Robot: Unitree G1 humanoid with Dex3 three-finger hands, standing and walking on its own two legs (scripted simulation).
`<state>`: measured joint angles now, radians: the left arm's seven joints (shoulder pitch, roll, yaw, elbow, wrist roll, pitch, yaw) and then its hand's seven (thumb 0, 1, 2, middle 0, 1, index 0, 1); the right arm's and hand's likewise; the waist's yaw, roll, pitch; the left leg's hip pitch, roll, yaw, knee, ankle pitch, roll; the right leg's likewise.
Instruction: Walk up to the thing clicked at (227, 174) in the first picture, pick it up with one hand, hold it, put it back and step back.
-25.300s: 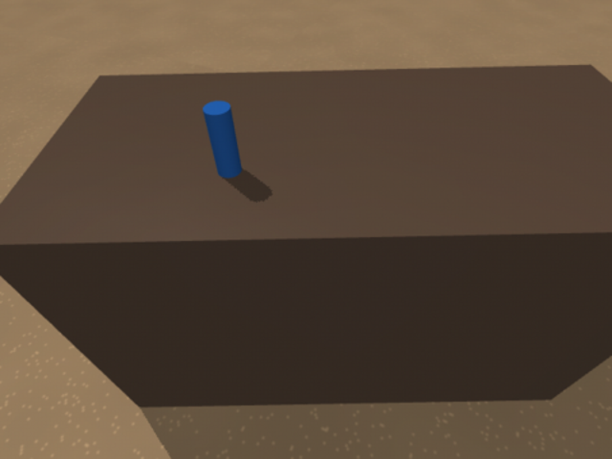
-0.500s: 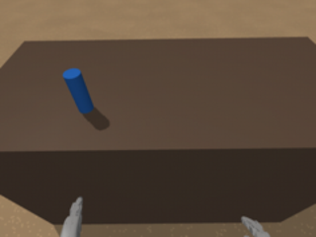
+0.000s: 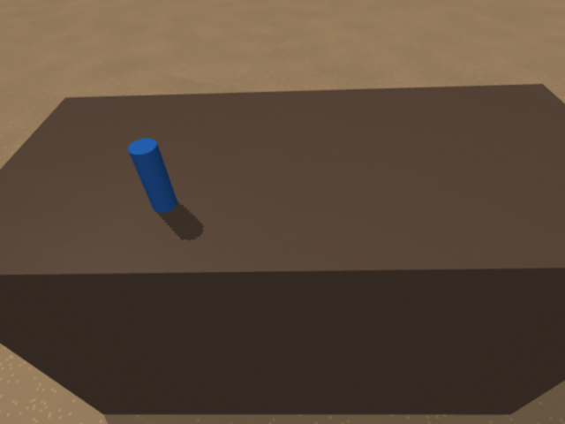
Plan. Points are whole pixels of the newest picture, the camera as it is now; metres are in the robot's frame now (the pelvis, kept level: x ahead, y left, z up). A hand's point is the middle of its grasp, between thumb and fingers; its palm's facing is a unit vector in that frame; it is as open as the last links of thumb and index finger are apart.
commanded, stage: home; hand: left
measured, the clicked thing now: (154, 177) +0.52 +0.24 +0.09
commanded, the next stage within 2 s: stand in 1.32 s
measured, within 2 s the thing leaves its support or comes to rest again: neither
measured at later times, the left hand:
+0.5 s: hand out of the picture +0.05 +0.26 -0.15, palm faces -0.04 -0.93 -0.36, open 17.5 cm
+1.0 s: hand out of the picture +0.08 +0.26 -0.15, palm faces -0.03 -0.93 -0.37, open 17.5 cm
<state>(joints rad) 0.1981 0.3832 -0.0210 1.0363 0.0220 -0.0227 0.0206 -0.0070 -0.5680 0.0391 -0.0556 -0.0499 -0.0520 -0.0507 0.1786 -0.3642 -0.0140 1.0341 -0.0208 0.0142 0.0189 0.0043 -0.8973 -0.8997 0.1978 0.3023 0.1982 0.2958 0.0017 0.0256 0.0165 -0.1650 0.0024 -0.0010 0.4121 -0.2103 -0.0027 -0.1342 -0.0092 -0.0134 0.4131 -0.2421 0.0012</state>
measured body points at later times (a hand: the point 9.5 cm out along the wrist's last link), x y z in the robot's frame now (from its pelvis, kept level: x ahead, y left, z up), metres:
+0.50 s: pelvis -0.01 +0.00 +0.00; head -0.01 +0.00 +0.45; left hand +0.05 +0.30 -0.13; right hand +0.05 -0.30 -0.13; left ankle +0.01 +0.12 -0.74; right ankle -0.01 -0.12 -0.74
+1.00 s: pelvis +0.01 +0.00 +0.01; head +0.02 -0.01 +0.46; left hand +0.08 +0.30 -0.12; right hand +0.08 -0.30 -0.13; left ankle +0.01 +0.12 -0.74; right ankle -0.01 -0.12 -0.74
